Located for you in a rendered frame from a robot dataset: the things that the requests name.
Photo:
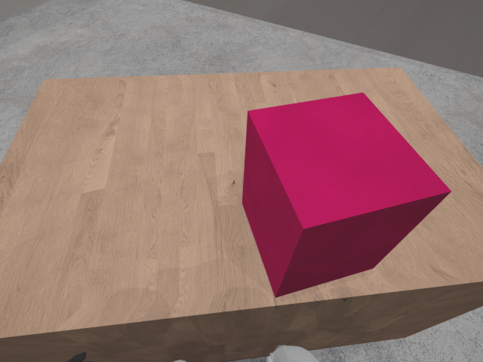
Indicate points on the carton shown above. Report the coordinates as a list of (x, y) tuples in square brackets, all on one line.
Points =
[(330, 188)]

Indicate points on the pedestal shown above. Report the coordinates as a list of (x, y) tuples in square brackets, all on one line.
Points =
[(123, 234)]

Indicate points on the right robot thigh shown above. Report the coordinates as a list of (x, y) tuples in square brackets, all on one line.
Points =
[(291, 353)]

